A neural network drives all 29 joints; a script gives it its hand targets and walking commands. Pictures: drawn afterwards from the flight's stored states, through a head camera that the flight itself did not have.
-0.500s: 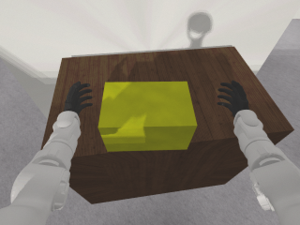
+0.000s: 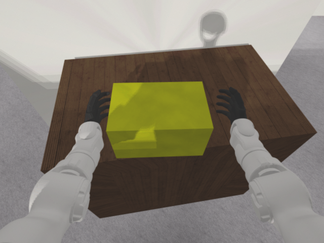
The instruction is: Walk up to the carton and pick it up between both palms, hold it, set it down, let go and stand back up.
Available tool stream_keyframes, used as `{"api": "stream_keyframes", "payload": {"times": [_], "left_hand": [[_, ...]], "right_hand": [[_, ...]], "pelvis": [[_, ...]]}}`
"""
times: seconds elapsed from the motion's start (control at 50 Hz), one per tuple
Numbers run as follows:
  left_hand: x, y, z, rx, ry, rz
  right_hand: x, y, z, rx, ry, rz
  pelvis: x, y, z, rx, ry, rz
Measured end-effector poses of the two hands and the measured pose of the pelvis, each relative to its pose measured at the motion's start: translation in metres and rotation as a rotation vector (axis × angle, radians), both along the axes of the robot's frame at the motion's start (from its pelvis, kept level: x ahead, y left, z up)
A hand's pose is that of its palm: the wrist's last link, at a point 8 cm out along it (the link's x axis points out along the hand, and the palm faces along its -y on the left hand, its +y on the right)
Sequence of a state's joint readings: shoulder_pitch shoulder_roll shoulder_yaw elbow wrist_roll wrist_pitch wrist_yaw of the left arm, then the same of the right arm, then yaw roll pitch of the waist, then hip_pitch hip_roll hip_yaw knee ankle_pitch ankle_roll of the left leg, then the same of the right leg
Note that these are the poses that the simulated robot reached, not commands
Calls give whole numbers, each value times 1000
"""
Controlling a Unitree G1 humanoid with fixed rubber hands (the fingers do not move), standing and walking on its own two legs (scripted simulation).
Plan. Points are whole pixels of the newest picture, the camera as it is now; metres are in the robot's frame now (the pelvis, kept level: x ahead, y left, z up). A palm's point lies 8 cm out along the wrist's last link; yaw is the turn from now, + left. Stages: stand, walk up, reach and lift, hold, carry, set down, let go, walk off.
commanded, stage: reach and lift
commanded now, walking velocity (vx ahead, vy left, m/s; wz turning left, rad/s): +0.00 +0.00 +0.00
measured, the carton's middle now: (159, 120) +0.44 +0.03 +0.01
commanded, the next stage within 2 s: none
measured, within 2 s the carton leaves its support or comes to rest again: leaves its support in 1.60 s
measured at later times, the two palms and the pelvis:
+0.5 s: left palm (94, 121) +0.40 +0.20 +0.05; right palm (224, 119) +0.42 -0.15 +0.04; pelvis +0.00 +0.00 +0.00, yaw +1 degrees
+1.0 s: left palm (97, 121) +0.40 +0.19 +0.05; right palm (226, 117) +0.42 -0.16 +0.06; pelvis +0.00 +0.00 +0.00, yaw +0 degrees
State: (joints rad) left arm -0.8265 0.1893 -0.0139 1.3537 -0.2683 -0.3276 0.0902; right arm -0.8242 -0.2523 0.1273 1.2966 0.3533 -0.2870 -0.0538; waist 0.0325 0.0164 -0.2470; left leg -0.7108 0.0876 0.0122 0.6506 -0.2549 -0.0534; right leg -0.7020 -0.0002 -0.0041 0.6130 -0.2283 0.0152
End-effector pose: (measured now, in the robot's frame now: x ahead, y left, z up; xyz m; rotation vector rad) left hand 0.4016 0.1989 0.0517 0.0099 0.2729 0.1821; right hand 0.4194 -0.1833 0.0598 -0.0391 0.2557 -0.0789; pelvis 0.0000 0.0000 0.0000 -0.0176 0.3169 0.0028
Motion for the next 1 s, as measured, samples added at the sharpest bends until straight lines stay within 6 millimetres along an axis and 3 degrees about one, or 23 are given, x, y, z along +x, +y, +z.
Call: {"api": "stream_keyframes", "payload": {"times": [0.16, 0.36, 0.5, 0.72, 1.0], "left_hand": [[-1, -1, -2, -3, -12, 14], [-1, -2, -4, 7, -23, 16], [-1, -2, -3, 6, -20, 16], [-1, -7, -3, -2, -16, 4], [-1, -10, -3, 0, -12, 10]], "right_hand": [[2, -4, 2, -5, 17, 9], [1, 20, -16, 33, 21, 41], [2, 30, -15, 35, 8, 35], [2, 26, -2, 20, 7, 16], [2, 26, -4, 36, 11, 8]], "pelvis": [[-2, -1, -3, 2, 4, -2], [-3, -2, -5, 0, 25, 14], [-3, -1, -4, -4, 24, 20], [-2, 1, -1, -8, 8, 13], [-1, 2, 1, -7, 5, 9]]}}
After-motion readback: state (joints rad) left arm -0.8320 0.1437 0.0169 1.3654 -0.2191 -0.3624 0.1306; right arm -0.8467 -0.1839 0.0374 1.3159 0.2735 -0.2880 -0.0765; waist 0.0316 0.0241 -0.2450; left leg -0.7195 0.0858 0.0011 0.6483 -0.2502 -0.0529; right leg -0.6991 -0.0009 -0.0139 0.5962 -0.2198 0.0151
